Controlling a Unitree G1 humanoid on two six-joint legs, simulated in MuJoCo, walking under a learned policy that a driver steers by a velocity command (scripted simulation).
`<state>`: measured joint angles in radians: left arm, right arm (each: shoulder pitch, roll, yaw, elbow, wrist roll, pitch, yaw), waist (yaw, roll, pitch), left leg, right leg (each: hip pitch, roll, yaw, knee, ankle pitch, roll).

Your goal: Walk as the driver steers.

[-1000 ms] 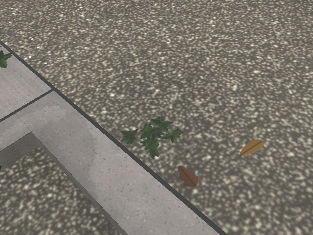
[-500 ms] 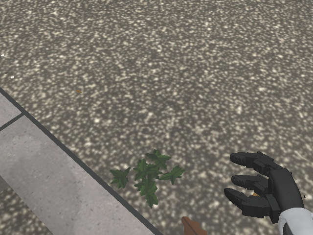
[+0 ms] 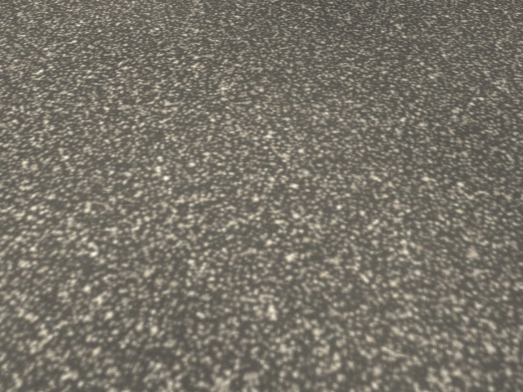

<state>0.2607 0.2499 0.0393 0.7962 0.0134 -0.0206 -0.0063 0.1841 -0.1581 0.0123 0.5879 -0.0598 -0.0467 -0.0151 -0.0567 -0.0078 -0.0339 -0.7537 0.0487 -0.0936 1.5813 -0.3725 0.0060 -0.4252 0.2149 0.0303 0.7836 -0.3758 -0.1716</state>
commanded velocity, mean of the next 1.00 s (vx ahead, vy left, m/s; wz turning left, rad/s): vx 0.50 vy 0.00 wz -0.14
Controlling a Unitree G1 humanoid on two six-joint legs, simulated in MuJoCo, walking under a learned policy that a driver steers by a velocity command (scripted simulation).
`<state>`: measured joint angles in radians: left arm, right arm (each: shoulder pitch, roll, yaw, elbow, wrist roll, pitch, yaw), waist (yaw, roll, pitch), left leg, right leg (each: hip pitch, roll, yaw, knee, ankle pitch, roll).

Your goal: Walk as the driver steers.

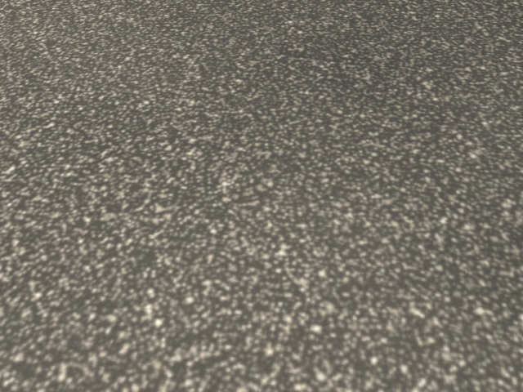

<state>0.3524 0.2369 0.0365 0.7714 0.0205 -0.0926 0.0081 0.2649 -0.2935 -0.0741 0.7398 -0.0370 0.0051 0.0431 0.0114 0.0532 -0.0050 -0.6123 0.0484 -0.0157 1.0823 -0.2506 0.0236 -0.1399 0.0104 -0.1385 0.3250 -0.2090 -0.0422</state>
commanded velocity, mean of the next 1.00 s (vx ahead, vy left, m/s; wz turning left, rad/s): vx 0.40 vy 0.00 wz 0.45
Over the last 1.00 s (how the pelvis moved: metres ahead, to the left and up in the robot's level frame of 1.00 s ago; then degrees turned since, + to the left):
0.52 -0.02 0.04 -5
